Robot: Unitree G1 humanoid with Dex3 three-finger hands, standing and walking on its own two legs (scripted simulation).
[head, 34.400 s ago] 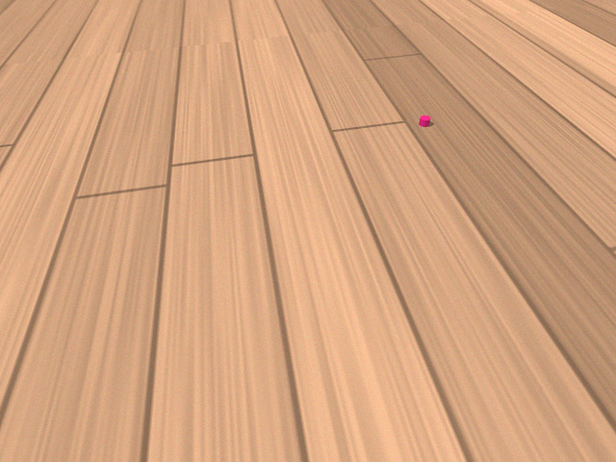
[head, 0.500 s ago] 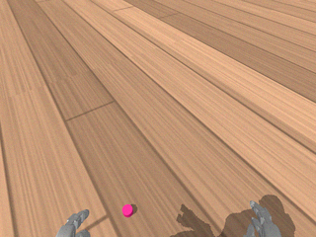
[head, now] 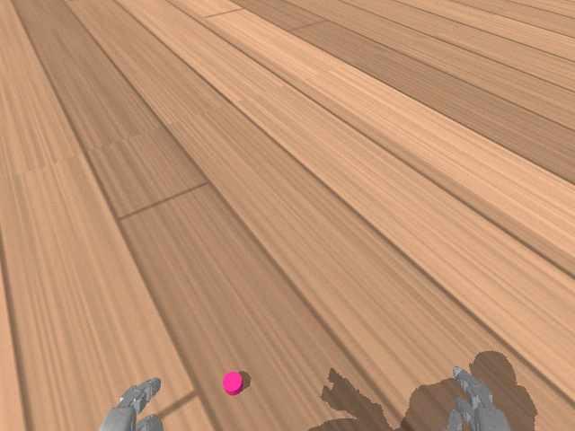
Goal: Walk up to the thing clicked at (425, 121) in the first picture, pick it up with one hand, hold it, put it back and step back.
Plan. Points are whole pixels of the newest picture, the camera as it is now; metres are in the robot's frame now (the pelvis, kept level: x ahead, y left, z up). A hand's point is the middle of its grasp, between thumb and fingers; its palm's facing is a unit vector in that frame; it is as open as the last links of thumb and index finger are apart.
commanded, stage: home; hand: left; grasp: from above
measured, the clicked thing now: (233, 383) +0.44 +0.20 -0.70
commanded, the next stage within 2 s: stand in 0.18 s
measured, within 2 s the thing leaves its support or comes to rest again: neither
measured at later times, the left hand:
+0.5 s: hand out of the picture +0.13 +0.22 -0.10, palm faces +0.01 -0.94 -0.34, open 7.4 cm
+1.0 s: hand out of the picture +0.03 +0.24 -0.10, palm faces +0.03 -0.94 -0.33, open 7.4 cm
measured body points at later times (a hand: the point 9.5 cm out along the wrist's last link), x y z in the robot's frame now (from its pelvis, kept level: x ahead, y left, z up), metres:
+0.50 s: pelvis -0.01 -0.01 +0.02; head +0.01 +0.00 +0.47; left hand +0.13 +0.26 -0.07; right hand +0.11 -0.28 -0.09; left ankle +0.00 +0.11 -0.68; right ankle +0.00 -0.13 -0.68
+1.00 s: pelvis -0.01 +0.01 +0.06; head -0.01 +0.00 +0.51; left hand +0.03 +0.29 -0.08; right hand +0.06 -0.27 -0.08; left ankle +0.00 +0.11 -0.68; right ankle +0.00 -0.13 -0.68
